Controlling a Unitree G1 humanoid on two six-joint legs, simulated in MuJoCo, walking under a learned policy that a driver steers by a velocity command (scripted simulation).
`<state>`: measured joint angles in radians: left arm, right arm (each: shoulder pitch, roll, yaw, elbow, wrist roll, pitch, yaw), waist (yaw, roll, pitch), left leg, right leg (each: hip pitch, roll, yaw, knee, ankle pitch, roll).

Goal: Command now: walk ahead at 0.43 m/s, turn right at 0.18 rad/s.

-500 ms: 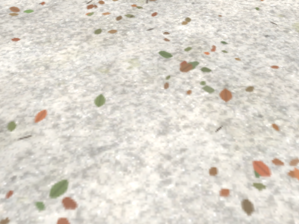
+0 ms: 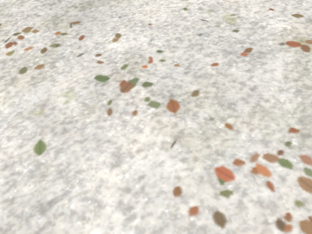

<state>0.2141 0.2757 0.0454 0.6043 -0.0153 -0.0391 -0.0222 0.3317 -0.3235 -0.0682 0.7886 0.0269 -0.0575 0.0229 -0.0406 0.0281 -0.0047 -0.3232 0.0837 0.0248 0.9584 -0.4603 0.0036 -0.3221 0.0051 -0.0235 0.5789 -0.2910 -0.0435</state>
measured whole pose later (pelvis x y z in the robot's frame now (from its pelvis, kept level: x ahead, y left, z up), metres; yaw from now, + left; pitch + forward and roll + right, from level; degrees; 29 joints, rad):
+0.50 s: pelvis +0.27 +0.03 -0.01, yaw -1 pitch +2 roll +0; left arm 0.41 0.29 0.04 0.81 -0.02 -0.05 0.01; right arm 0.06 -0.28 -0.03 0.70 0.01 -0.09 0.05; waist 0.04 -0.01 0.05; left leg -0.49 -0.03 0.06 0.58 -0.14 0.07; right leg -0.16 0.02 0.08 1.02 -0.51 -0.02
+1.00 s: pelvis +0.56 -0.02 -0.01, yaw +2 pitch +2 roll +1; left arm 0.06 0.26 0.03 0.66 0.00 -0.10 -0.03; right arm 0.38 -0.31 -0.05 0.87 0.02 -0.05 0.00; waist -0.07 0.01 0.04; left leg -0.12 -0.01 -0.04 0.75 -0.48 0.02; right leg -0.48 -0.02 -0.03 0.56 -0.11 -0.04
